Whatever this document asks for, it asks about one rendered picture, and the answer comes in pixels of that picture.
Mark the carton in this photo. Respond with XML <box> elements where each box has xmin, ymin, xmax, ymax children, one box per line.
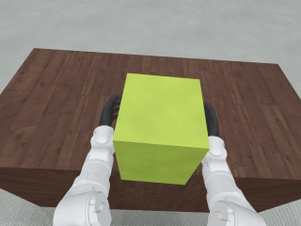
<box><xmin>113</xmin><ymin>73</ymin><xmax>210</xmax><ymax>185</ymax></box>

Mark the robot right upper arm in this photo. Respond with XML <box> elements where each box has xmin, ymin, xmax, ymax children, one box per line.
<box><xmin>207</xmin><ymin>200</ymin><xmax>266</xmax><ymax>226</ymax></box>

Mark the right robot hand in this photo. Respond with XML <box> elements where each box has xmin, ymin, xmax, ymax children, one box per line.
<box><xmin>203</xmin><ymin>102</ymin><xmax>220</xmax><ymax>137</ymax></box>

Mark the robot left forearm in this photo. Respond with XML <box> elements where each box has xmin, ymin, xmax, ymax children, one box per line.
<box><xmin>53</xmin><ymin>125</ymin><xmax>115</xmax><ymax>226</ymax></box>

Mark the pedestal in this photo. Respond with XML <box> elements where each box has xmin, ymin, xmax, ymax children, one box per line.
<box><xmin>0</xmin><ymin>48</ymin><xmax>301</xmax><ymax>213</ymax></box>

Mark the robot left upper arm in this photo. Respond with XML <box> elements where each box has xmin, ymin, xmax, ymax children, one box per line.
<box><xmin>54</xmin><ymin>190</ymin><xmax>112</xmax><ymax>226</ymax></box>

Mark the left robot hand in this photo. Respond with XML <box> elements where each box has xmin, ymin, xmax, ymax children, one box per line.
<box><xmin>99</xmin><ymin>94</ymin><xmax>122</xmax><ymax>127</ymax></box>

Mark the robot right forearm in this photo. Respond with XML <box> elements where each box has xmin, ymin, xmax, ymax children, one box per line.
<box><xmin>201</xmin><ymin>136</ymin><xmax>257</xmax><ymax>213</ymax></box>

